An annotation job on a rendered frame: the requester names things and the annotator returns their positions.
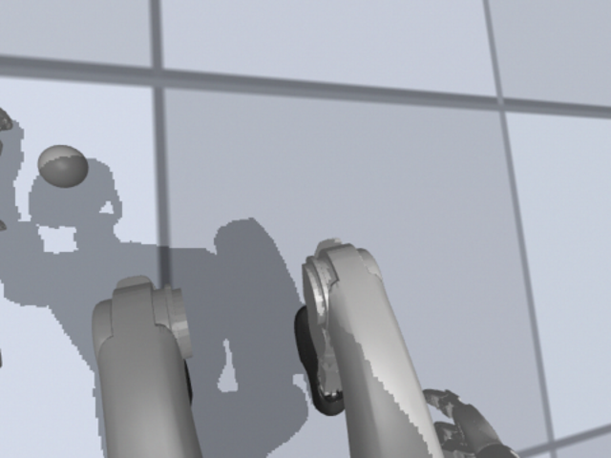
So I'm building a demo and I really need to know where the right robot hand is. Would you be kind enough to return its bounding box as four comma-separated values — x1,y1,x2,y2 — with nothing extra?
423,389,502,458

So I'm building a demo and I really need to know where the ball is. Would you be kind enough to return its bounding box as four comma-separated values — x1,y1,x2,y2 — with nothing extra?
37,145,89,188

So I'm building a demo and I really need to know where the right robot foot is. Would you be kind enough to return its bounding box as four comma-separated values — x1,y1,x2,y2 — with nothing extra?
294,305,345,416

